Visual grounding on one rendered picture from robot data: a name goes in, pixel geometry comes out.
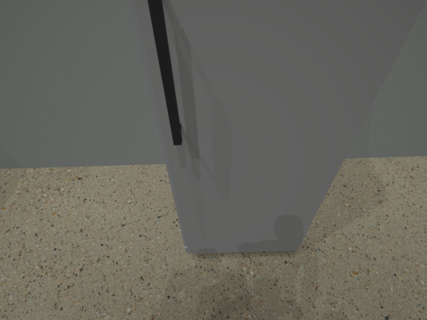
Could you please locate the handle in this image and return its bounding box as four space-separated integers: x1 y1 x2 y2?
148 0 182 145

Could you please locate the fridge door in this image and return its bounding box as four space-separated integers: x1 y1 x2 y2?
134 0 426 254

